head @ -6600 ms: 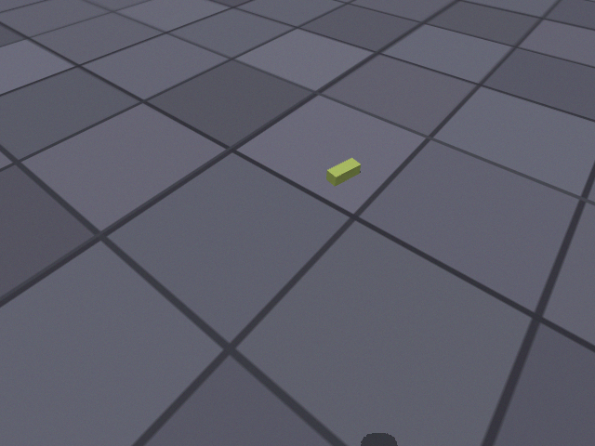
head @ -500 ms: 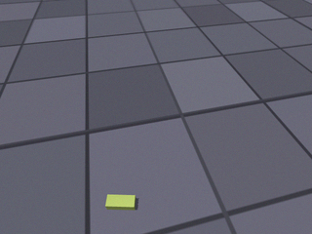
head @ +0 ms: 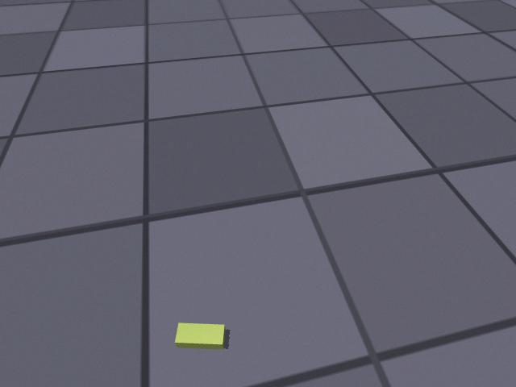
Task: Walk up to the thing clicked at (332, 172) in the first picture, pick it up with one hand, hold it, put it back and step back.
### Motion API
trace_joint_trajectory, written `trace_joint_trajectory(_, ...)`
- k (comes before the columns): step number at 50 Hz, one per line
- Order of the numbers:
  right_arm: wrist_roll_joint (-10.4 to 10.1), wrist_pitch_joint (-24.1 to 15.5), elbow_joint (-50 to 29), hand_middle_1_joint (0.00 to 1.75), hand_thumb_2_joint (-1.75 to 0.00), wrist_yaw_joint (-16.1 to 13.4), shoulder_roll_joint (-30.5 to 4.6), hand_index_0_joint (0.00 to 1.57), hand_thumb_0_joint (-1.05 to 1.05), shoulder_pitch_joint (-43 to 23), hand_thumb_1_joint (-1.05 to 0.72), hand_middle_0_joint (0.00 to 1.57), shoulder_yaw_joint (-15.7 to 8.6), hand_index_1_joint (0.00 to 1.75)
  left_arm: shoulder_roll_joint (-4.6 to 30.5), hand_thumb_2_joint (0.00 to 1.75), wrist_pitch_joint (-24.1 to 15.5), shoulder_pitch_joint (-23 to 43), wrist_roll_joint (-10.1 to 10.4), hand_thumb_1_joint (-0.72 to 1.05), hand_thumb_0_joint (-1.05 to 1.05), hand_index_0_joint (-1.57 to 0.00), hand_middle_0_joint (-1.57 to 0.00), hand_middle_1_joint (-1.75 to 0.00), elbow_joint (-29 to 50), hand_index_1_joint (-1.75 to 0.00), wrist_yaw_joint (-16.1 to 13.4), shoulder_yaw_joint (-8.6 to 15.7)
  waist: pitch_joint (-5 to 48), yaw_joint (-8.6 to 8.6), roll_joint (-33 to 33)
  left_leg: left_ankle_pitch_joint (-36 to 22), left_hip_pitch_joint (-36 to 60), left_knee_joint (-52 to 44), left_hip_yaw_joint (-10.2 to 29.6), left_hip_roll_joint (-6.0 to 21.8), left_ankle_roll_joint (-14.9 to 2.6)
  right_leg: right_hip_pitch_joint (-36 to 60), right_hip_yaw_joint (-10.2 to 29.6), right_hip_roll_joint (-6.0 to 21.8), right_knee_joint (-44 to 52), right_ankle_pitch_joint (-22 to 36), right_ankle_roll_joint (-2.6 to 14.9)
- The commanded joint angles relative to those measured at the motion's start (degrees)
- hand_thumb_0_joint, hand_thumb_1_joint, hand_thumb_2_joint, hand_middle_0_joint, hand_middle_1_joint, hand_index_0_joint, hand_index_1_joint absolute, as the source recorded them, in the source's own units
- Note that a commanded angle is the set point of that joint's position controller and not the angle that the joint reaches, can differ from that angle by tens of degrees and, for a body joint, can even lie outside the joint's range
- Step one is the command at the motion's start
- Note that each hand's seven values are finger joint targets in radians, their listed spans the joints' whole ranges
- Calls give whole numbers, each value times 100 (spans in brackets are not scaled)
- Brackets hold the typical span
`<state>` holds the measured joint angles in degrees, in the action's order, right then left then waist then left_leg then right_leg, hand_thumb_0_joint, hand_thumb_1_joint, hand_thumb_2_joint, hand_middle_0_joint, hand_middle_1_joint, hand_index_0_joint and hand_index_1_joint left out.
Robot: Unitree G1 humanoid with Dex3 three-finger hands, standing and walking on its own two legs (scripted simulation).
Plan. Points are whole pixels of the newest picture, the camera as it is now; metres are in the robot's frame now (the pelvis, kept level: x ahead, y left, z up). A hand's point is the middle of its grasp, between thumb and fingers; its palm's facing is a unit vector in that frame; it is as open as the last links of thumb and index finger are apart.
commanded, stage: stand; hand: left
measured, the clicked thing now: (201, 336) +0.43 +0.21 -0.75
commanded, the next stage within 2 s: none
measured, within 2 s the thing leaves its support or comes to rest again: neither
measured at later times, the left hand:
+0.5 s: hand out of the picture +0.07 +0.26 -0.16, palm faces -0.03 -0.94 -0.34, open 7.4 cm
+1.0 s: hand out of the picture +0.08 +0.26 -0.16, palm faces -0.03 -0.94 -0.34, open 7.4 cm
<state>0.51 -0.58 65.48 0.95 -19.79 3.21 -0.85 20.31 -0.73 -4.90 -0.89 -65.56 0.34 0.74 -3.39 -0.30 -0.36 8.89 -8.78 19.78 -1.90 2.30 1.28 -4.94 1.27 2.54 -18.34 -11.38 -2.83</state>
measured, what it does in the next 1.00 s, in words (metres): stands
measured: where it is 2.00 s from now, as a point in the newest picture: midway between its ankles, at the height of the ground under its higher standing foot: outside the picture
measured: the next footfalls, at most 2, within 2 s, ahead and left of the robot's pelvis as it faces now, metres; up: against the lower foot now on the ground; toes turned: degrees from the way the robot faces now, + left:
none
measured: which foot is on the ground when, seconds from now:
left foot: down 0.00-1.00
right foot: down 0.00-1.00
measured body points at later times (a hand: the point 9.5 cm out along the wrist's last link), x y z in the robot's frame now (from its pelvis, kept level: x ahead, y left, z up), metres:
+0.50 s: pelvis +0.00 +0.00 +0.00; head +0.02 +0.01 +0.45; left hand +0.07 +0.30 -0.14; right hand +0.08 -0.30 -0.13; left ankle +0.02 +0.13 -0.75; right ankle -0.01 -0.15 -0.75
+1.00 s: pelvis +0.01 +0.00 +0.00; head +0.02 +0.00 +0.45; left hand +0.08 +0.30 -0.13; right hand +0.10 -0.30 -0.13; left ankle +0.02 +0.13 -0.75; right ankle -0.01 -0.15 -0.75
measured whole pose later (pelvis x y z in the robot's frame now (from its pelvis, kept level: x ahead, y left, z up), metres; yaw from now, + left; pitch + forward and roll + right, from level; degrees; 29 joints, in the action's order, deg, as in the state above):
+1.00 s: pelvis +0.01 +0.00 +0.00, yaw +1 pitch -2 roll +0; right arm 0.4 -0.4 64.5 1.0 -20.1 4.4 -0.5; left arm 20.6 -0.6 -6.2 -0.9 -64.2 0.3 0.0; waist -3.5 -0.2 -0.3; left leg 9.7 -8.2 19.9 -1.3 2.0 1.3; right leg -3.8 0.6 2.8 -17.8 -12.1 -2.8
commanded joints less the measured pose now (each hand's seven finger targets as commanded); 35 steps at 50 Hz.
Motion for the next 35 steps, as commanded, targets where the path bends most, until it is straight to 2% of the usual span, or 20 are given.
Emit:
trace_joint_trajectory(1,0,-103,-349,30,-90,-105,-1236,20,0,-262,-90,20,-222,30,1217,90,-88,186,22,90,0,-20,-20,-30,394,-30,-76,239,570,-9,55,-810,451,-244,480,553,-162,-208,302,497,318,864,267)
trace_joint_trajectory(10,-11,-84,-392,30,-90,-87,-1247,20,0,-298,-90,20,-213,30,1231,90,-86,101,16,90,0,-20,-20,-30,430,-30,-69,231,465,13,55,-539,420,-291,510,545,-181,-290,305,487,384,656,269)
trace_joint_trajectory(11,-7,-81,-391,30,-90,-84,-1215,20,0,-251,-90,20,-206,30,1266,90,-87,170,28,90,0,-20,-20,-30,434,-30,-74,237,436,-24,27,-502,381,-318,520,539,-166,-274,296,480,369,538,270)
trace_joint_trajectory(13,-5,-70,-401,30,-90,-84,-1269,20,0,-269,-90,20,-222,30,1227,90,-86,99,17,90,0,-20,-20,-30,433,-30,-73,226,470,16,25,-380,394,-260,511,549,-208,-262,312,512,423,527,274)
trace_joint_trajectory(22,-7,-80,-387,30,-90,-85,-1259,20,0,-190,-90,20,-213,30,1253,90,-82,79,19,90,0,-20,-20,-30,448,-30,-71,211,497,-4,66,-577,375,-260,534,539,-176,-218,279,503,370,583,287)
trace_joint_trajectory(26,-11,-67,-348,30,-90,-79,-1252,20,0,-139,-90,20,-196,30,1250,90,-88,17,15,90,0,-20,-20,-30,434,-30,-62,195,437,1,35,-290,310,-284,536,506,-182,-231,294,516,437,491,285)
trace_joint_trajectory(28,-13,-69,-357,30,-90,-83,-1249,20,0,-136,-90,20,-195,30,1274,90,-75,66,14,90,0,-20,-20,-30,446,-30,-66,211,462,-9,65,-361,295,-298,548,516,-192,-176,285,526,378,577,304)
trace_joint_trajectory(32,-11,-99,-362,30,-90,-92,-1260,20,0,-125,-90,20,-185,30,1243,90,-83,6,29,90,0,-20,-20,-30,452,-30,-73,193,573,31,48,-883,430,-247,549,552,-188,-110,249,528,307,844,276)
trace_joint_trajectory(35,-18,-86,-362,30,-90,-98,-1263,20,0,-92,-90,20,-186,30,1213,90,-76,2,24,90,0,-20,-20,-30,434,-30,-76,186,519,20,59,-807,410,-221,534,550,-197,-127,247,534,336,776,279)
